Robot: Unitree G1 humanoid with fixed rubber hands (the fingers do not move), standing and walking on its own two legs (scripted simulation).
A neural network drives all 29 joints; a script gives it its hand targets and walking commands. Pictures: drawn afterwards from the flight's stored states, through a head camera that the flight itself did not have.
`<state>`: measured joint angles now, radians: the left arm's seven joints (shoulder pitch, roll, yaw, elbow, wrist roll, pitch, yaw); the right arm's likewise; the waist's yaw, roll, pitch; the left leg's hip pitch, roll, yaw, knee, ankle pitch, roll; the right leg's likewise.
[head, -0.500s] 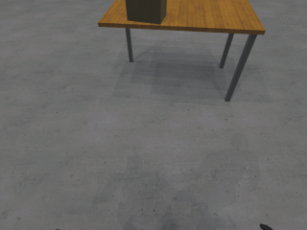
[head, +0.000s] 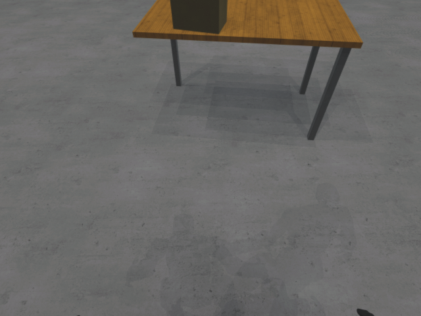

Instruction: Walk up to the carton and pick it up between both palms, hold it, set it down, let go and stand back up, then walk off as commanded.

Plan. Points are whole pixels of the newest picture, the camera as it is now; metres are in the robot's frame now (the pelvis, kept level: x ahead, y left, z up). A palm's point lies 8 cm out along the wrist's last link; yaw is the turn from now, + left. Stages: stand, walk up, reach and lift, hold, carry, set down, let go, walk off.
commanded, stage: stand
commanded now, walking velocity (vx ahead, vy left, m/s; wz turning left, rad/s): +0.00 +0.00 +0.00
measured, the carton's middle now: (199, 6) +1.51 +0.03 +0.00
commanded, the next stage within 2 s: walk up in 0.40 s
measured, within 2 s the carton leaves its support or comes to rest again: neither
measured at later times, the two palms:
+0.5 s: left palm out of the picture +0.10 +0.31 -0.11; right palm out of the picture +0.09 -0.31 -0.11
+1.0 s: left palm (55, 313) +0.17 +0.31 -0.08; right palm out of the picture +0.13 -0.37 -0.13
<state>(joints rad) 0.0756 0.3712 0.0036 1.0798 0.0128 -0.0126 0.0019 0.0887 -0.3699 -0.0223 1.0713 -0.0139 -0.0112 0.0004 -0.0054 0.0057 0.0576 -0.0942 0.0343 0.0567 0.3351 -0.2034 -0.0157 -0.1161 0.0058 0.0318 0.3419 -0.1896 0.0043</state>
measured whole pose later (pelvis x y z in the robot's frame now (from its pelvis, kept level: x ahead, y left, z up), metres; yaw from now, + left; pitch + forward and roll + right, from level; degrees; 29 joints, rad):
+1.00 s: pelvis +0.08 -0.03 -0.02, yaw -5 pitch -3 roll -2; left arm 0.29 0.43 0.09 0.89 0.01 -0.10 -0.02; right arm 0.23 -0.47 -0.10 0.89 -0.02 -0.01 0.07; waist 0.00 0.12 0.08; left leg -0.43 0.02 -0.09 1.06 -0.39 0.01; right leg -0.17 0.03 -0.07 0.53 -0.30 -0.02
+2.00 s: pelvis +0.47 +0.05 -0.05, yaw -8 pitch -2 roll +1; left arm 0.36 0.50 0.07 0.82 0.01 -0.08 0.00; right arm 0.22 -0.48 -0.11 0.73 -0.01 -0.05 0.09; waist 0.01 0.01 0.06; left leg -0.45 0.06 0.08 0.81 -0.31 0.00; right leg -0.36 -0.12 0.02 1.09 -0.52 -0.02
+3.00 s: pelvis +0.70 +0.10 -0.05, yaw -12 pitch -2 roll +0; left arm 0.16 0.43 0.05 0.86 0.02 -0.04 0.00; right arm 0.25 -0.45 -0.05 0.85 0.01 -0.04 -0.02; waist -0.02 0.00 0.10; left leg -0.42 0.07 0.04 0.89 -0.50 0.03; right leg -0.46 -0.02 -0.05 0.85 -0.37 -0.02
